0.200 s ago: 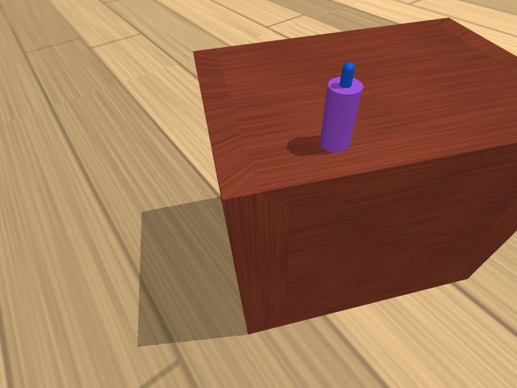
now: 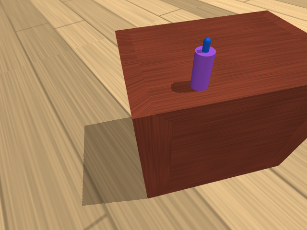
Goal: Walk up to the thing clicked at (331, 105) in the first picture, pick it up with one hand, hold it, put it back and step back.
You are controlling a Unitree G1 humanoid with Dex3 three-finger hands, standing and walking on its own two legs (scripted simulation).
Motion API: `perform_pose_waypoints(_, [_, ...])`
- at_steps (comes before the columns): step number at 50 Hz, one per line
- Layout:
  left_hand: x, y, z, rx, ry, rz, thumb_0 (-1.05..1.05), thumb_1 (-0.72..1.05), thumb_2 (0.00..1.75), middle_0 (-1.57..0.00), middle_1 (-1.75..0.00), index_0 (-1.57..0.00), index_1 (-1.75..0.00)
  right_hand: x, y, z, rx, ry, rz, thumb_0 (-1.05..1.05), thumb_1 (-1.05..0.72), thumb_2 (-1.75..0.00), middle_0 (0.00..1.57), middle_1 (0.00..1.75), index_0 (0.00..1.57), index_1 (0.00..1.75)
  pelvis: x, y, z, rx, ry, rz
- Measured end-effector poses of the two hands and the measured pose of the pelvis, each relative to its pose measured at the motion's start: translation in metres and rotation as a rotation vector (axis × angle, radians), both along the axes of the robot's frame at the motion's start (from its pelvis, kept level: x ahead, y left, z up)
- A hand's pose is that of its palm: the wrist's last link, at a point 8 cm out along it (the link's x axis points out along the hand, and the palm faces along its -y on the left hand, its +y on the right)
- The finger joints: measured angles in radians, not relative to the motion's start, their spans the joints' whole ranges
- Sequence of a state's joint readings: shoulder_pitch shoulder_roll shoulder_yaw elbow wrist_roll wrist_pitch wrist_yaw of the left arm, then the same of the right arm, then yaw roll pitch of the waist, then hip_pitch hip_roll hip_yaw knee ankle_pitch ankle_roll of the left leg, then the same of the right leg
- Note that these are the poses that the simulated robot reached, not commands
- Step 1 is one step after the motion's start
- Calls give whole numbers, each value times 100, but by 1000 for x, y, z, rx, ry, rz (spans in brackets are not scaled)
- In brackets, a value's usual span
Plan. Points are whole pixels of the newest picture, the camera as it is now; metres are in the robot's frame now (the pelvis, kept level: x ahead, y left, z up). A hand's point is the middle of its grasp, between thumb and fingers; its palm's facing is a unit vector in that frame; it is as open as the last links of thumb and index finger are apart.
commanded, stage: stand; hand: right
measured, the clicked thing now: (203, 64) +0.61 -0.14 +0.11
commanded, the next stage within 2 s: walk up in 0.92 s
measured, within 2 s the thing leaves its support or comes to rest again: neither
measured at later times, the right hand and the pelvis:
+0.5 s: hand out of the picture +0.08 -0.25 -0.16, palm faces -0.05 +0.94 -0.33, open 7.4 cm; pelvis +0.00 +0.00 +0.00, yaw +0 degrees
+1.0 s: hand out of the picture +0.08 -0.25 -0.16, palm faces -0.08 +0.94 -0.33, open 7.4 cm; pelvis +0.01 -0.01 +0.00, yaw +1 degrees
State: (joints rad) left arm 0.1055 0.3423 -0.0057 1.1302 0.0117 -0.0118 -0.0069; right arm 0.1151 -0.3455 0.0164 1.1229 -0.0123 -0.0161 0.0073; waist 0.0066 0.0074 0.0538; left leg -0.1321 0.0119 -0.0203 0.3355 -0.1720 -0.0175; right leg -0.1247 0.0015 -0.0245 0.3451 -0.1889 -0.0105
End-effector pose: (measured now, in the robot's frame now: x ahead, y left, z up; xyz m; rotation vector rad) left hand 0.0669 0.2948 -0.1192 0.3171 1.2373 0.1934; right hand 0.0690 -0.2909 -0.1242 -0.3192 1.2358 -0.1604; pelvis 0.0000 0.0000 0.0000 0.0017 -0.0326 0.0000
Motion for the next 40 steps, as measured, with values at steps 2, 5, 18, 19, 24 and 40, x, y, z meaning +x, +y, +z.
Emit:
perform_pose_waypoints(2, [0,0,0,0,-1,3,1,90,90,-20,-30,-20,-30,1,0,0,0,-2,2,0,-91,-90,20,30,20,30,0,0,0,1,-1,0])
perform_pose_waypoints(5, [1,0,1,1,-3,3,1,90,90,-20,-30,-20,-30,3,-1,0,0,-5,2,0,-91,-90,20,30,20,30,1,0,0,0,-1,1])
perform_pose_waypoints(18, [1,-2,2,4,-5,8,1,90,90,-20,-30,-20,-30,7,-4,1,-2,-10,5,0,-91,-90,20,30,20,30,2,-3,0,0,-2,3])
perform_pose_waypoints(19, [1,-2,2,4,-4,8,1,90,90,-20,-30,-20,-30,7,-4,1,-2,-10,4,0,-91,-90,20,30,20,30,2,-3,0,0,-2,3])
perform_pose_waypoints(24, [0,-3,1,2,2,9,1,90,90,-20,-30,-20,-30,6,-5,1,-3,-4,3,0,-91,-90,20,30,20,30,3,-4,1,-1,-1,3])
perform_pose_waypoints(40, [5,-2,1,2,1,10,1,90,90,-20,-30,-20,-30,6,-5,1,-7,5,1,0,-91,-90,20,30,20,30,7,-3,1,0,0,2])
